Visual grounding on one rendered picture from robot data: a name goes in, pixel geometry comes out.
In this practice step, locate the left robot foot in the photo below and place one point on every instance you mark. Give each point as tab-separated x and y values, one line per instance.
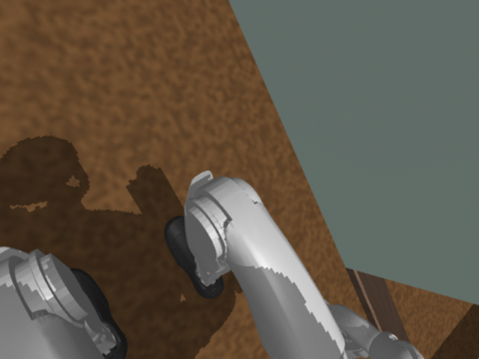
101	305

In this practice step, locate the right robot arm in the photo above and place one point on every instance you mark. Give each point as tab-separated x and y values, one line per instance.
388	346

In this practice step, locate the right robot hand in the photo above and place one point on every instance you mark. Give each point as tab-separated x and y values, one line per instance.
358	332

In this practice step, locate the right robot foot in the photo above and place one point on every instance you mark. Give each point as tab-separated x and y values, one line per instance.
175	237

